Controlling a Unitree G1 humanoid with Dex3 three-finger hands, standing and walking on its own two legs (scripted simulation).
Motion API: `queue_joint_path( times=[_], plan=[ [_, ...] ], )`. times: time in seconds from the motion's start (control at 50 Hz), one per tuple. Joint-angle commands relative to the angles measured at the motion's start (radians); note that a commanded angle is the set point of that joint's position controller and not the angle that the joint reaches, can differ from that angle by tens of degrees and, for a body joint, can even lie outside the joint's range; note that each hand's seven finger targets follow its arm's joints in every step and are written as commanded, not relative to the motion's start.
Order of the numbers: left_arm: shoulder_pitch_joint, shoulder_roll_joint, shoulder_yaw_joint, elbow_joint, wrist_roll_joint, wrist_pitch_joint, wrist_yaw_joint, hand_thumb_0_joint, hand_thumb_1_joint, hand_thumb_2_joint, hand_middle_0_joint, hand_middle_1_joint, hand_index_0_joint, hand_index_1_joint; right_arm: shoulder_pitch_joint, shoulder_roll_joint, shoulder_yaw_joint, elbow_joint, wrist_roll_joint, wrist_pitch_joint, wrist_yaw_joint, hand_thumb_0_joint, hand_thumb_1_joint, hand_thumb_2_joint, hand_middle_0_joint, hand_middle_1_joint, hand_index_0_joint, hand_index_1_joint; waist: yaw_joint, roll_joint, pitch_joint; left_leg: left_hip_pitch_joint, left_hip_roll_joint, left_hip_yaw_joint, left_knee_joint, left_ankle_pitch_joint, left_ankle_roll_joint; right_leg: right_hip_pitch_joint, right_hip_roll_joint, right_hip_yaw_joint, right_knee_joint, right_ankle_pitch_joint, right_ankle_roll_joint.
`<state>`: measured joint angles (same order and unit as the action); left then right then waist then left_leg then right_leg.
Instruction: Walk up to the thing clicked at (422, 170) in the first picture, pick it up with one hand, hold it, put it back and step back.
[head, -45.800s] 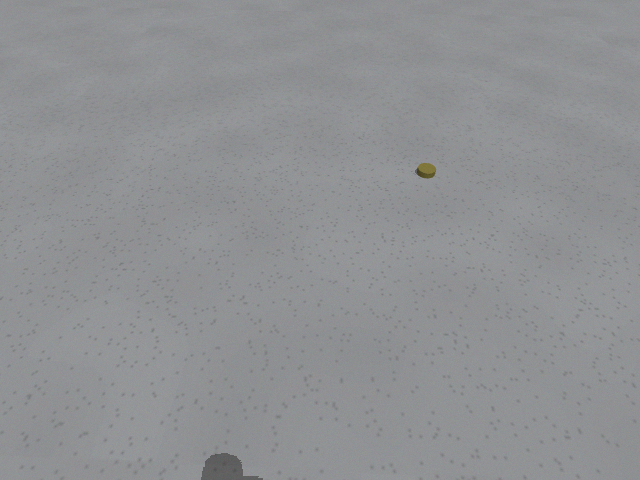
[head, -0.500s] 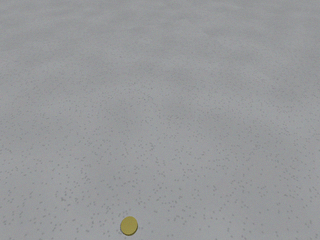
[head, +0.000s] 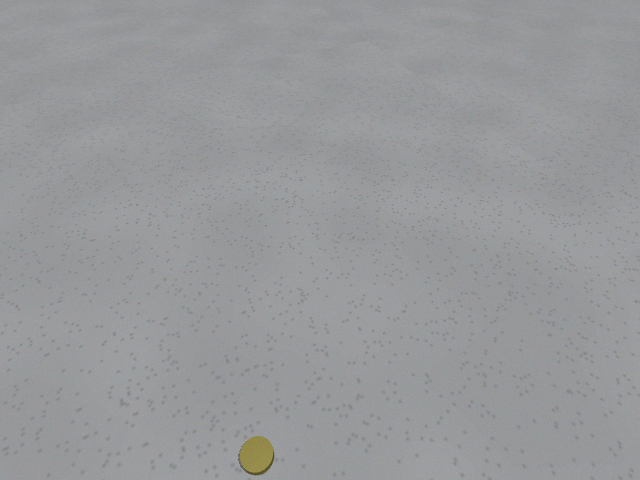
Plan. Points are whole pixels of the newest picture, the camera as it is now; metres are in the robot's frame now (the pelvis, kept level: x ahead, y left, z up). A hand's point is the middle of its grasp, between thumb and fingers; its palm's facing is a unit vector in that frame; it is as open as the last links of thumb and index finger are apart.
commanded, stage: stand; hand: left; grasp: from above
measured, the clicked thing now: (257, 455) +0.37 +0.20 -0.77
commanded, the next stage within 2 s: rise first in 0.66 s
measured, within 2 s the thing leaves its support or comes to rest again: neither
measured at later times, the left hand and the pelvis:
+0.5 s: hand out of the picture +0.07 +0.26 -0.15, palm faces -0.03 -0.94 -0.35, open 7.4 cm; pelvis +0.00 +0.00 +0.00, yaw +0 degrees
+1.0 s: hand out of the picture +0.15 +0.25 -0.17, palm faces -0.05 -0.94 -0.34, open 9.0 cm; pelvis -0.02 +0.01 -0.02, yaw +0 degrees
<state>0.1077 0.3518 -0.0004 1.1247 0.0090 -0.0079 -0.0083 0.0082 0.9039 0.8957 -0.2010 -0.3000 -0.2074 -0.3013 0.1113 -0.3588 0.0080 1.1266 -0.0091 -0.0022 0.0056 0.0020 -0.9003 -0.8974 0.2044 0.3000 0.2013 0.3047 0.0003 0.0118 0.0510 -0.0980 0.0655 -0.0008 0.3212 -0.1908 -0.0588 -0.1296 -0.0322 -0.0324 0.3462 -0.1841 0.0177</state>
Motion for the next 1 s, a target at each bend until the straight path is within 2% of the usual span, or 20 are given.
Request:
queue_joint_path(
  times=[0.0, 0.2, 0.24, 0.4, 0.56, 0.62, 0.72, 0.74, 0.76, 0.78, 0.8, 0.82, 0.84, 0.86, 0.88, 0.9, 0.92, 0.94, 0.96, 0.98],
  plan=[
    [-0.037, 0.223, 0.043, -0.057, -0.003, -0.022, 0.012, 0.0, 0.9, 0.9, -0.2, -0.3, -0.2, -0.301, -0.019, -0.203, -0.042, -0.06, -0.002, -0.02, -0.008, 0.0, -0.9, -0.9, 0.2, 0.3, 0.2, 0.3, 0.0, -0.028, -0.071, -0.008, 0.07, -0.046, -0.043, 0.132, 0.06, 0.02, -0.101, 0.086, -0.057, 0.138, -0.037],
    [-0.034, 0.222, 0.043, -0.057, -0.002, -0.02, 0.011, 0.0, 0.9, 0.9, -0.2, -0.3, -0.2, -0.301, -0.015, -0.204, -0.042, -0.063, -0.003, -0.021, -0.009, 0.0, -0.9, -0.9, 0.2, 0.3, 0.2, 0.3, 0.0, -0.01, -0.068, -0.017, 0.071, -0.045, -0.047, 0.126, 0.062, 0.024, -0.102, 0.088, -0.055, 0.143, -0.036],
    [-0.028, 0.223, 0.044, -0.057, -0.001, -0.018, 0.011, 0.0, 0.9, 0.9, -0.2, -0.3, -0.2, -0.301, -0.021, -0.208, -0.044, -0.064, -0.002, -0.022, -0.011, 0.0, -0.9, -0.9, 0.2, 0.3, 0.2, 0.3, 0.001, 0.002, -0.061, -0.018, 0.071, -0.048, -0.053, 0.097, 0.061, 0.011, -0.099, 0.088, -0.057, 0.106, -0.035],
    [-0.027, 0.22, 0.041, -0.059, 0.0, -0.02, 0.011, 0.0, 0.9, 0.9, -0.2, -0.3, -0.2, -0.301, -0.014, -0.209, -0.044, -0.063, -0.003, -0.023, -0.011, 0.0, -0.9, -0.9, 0.2, 0.3, 0.2, 0.3, 0.001, -0.008, -0.081, 0.003, 0.074, -0.044, -0.042, 0.149, 0.065, 0.024, -0.103, 0.09, -0.045, 0.17, -0.036],
    [-0.025, 0.222, 0.041, -0.056, 0.001, -0.02, 0.013, 0.0, 0.9, 0.9, -0.2, -0.3, -0.2, -0.301, -0.015, -0.206, -0.047, -0.065, -0.003, -0.02, -0.01, 0.0, -0.9, -0.9, 0.2, 0.3, 0.2, 0.3, -0.001, -0.024, -0.07, 0.0, 0.075, -0.046, -0.048, 0.132, 0.064, 0.011, -0.097, 0.081, -0.05, 0.136, -0.034],
    [-0.026, 0.224, 0.041, -0.061, 0.001, -0.022, 0.014, 0.0, 0.9, 0.9, -0.2, -0.3, -0.2, -0.301, -0.015, -0.208, -0.049, -0.066, -0.003, -0.02, -0.009, 0.0, -0.9, -0.9, 0.2, 0.3, 0.2, 0.3, 0.0, -0.022, -0.079, 0.006, 0.075, -0.043, -0.038, 0.156, 0.067, 0.021, -0.103, 0.085, -0.049, 0.177, -0.036],
    [-0.026, 0.222, 0.04, -0.063, -0.001, -0.021, 0.013, 0.0, 0.9, 0.9, -0.2, -0.3, -0.2, -0.301, -0.018, -0.211, -0.048, -0.064, -0.004, -0.022, -0.011, 0.0, -0.9, -0.9, 0.2, 0.3, 0.2, 0.3, 0.002, 0.004, -0.075, 0.01, 0.077, -0.042, -0.045, 0.143, 0.065, 0.014, -0.104, 0.092, -0.047, 0.163, -0.035],
    [-0.021, 0.223, 0.04, -0.062, 0.0, -0.02, 0.013, 0.0, 0.82, 0.98, -0.144, -0.38, -0.126, -0.381, -0.019, -0.205, -0.049, -0.065, -0.003, -0.021, -0.011, 0.0, -0.949, -0.925, 0.201, 0.305, 0.202, 0.305, 0.001, -0.008, -0.063, 0.004, 0.075, -0.043, -0.05, 0.136, 0.062, 0.002, -0.098, 0.084, -0.051, 0.149, -0.033],
    [-0.372, 0.026, 0.041, -0.412, -0.044, -0.111, 0.027, 0.0, 0.74, 0.973, -0.207, -0.46, -0.171, -0.461, -0.017, -0.031, -0.01, -0.341, 0.063, -0.07, -0.031, 0.0, -0.986, -0.925, 0.198, 0.3, 0.199, 0.3, -0.116, 0.016, 0.006, -0.138, -0.075, 0.074, 0.036, -0.004, 0.064, -0.181, 0.014, 0.012, -0.005, 0.059, -0.015],
    [-0.446, 0.081, 0.061, -0.315, -0.038, -0.097, 0.029, 0.0, 0.66, 0.953, -0.247, -0.489, -0.198, -0.538, 0.034, -0.056, -0.012, -0.287, 0.065, -0.071, -0.041, 0.0, -0.949, -0.917, 0.198, 0.3, 0.199, 0.3, -0.089, -0.04, -0.036, -0.133, -0.072, 0.064, 0.049, -0.024, 0.071, -0.138, 0.017, 0.001, 0.003, 0.019, -0.01],
    [-0.285, 0.205, 0.139, -0.152, -0.014, -0.058, 0.038, 0.0, 0.58, 0.945, -0.231, -0.543, -0.189, -0.585, 0.06, -0.094, -0.027, -0.273, 0.063, -0.061, -0.047, 0.0, -0.945, -0.917, 0.197, 0.3, 0.199, 0.3, -0.061, -0.074, -0.022, -0.166, -0.075, 0.061, 0.066, -0.041, 0.072, -0.139, 0.025, -0.013, 0.011, -0.026, -0.017],
    [-0.21, 0.212, 0.158, -0.099, -0.002, -0.044, 0.025, 0.0, 0.5, 0.924, -0.219, -0.605, -0.192, -0.632, 0.066, -0.093, -0.045, -0.295, 0.06, -0.051, -0.045, 0.0, -0.928, -0.911, 0.198, 0.3, 0.199, 0.3, -0.026, -0.047, -0.037, -0.192, -0.074, 0.064, 0.094, -0.013, 0.067, -0.147, 0.024, -0.013, 0.037, -0.017, -0.021],
    [-0.266, 0.217, 0.156, -0.136, 0.021, -0.049, 0.012, 0.0, 0.42, 0.896, -0.187, -0.685, -0.179, -0.702, 0.076, -0.096, -0.061, -0.322, 0.05, -0.056, -0.047, 0.0, -0.92, -0.907, 0.198, 0.3, 0.199, 0.3, -0.034, -0.066, -0.095, -0.197, -0.074, 0.06, 0.131, 0.009, 0.071, -0.16, 0.026, -0.012, 0.07, 0.005, -0.018],
    [-0.271, 0.24, 0.175, -0.124, 0.044, -0.053, 0.002, 0.0, 0.34, 0.897, -0.174, -0.765, -0.176, -0.775, 0.096, -0.092, -0.076, -0.326, 0.046, -0.064, -0.052, 0.0, -0.915, -0.905, 0.199, 0.3, 0.199, 0.3, -0.026, -0.065, -0.149, -0.209, -0.072, 0.054, 0.157, 0.041, 0.069, -0.157, 0.024, -0.008, 0.109, 0.05, -0.017],
    [-0.221, 0.212, 0.17, -0.079, 0.077, -0.044, -0.017, 0.0, 0.26, 0.9, -0.17, -0.823, -0.176, -0.816, 0.095, -0.082, -0.082, -0.351, 0.035, -0.07, -0.048, 0.0, -0.924, -0.907, 0.199, 0.3, 0.199, 0.3, -0.03, -0.058, -0.177, -0.245, -0.078, 0.05, 0.194, 0.062, 0.067, -0.164, 0.019, -0.008, 0.151, 0.081, -0.016],
    [-0.156, 0.201, 0.179, -0.033, 0.116, -0.036, -0.032, 0.0, 0.18, 0.885, -0.158, -0.875, -0.175, -0.857, 0.121, -0.081, -0.096, -0.357, 0.025, -0.071, -0.042, 0.0, -0.918, -0.905, 0.199, 0.3, 0.2, 0.3, -0.015, -0.06, -0.216, -0.283, -0.082, 0.045, 0.244, 0.079, 0.065, -0.188, 0.019, -0.008, 0.197, 0.099, -0.018],
    [-0.118, 0.221, 0.203, -0.056, 0.14, -0.035, -0.039, 0.0, 0.1, 0.907, -0.143, -0.918, -0.159, -0.9, 0.129, -0.081, -0.106, -0.38, 0.021, -0.072, -0.037, 0.0, -0.936, -0.91, 0.199, 0.3, 0.2, 0.3, 0.014, -0.04, -0.273, -0.3, -0.089, 0.047, 0.279, 0.102, 0.062, -0.174, 0.018, -0.007, 0.235, 0.113, -0.02],
    [-0.082, 0.233, 0.23, -0.109, 0.149, -0.034, -0.036, 0.0, 0.02, 0.918, -0.141, -0.941, -0.154, -0.926, 0.135, -0.074, -0.113, -0.401, 0.022, -0.073, -0.034, 0.0, -0.948, -0.913, 0.199, 0.3, 0.2, 0.3, 0.039, 0.011, -0.322, -0.302, -0.093, 0.049, 0.299, 0.126, 0.054, -0.173, 0.021, -0.003, 0.26, 0.125, -0.024],
    [-0.091, 0.217, 0.22, -0.169, 0.163, -0.029, -0.028, 0.0, -0.06, 0.925, -0.13, -0.973, -0.146, -0.957, 0.124, -0.066, -0.115, -0.437, 0.022, -0.072, -0.031, 0.0, -0.952, -0.915, 0.199, 0.3, 0.2, 0.3, 0.039, 0.049, -0.348, -0.304, -0.093, 0.05, 0.305, 0.121, 0.05, -0.184, 0.02, -0.002, 0.278, 0.116, -0.027],
    [-0.056, 0.161, 0.198, -0.165, 0.166, -0.012, -0.019, 0.0, -0.14, 0.922, -0.135, -0.987, -0.15, -0.971, 0.122, -0.059, -0.113, -0.457, 0.024, -0.071, -0.026, 0.0, -0.955, -0.915, 0.199, 0.3, 0.2, 0.3, 0.033, 0.042, -0.318, -0.328, -0.09, 0.047, 0.315, 0.104, 0.046, -0.226, 0.023, -0.007, 0.291, 0.09, -0.028]
  ],
)
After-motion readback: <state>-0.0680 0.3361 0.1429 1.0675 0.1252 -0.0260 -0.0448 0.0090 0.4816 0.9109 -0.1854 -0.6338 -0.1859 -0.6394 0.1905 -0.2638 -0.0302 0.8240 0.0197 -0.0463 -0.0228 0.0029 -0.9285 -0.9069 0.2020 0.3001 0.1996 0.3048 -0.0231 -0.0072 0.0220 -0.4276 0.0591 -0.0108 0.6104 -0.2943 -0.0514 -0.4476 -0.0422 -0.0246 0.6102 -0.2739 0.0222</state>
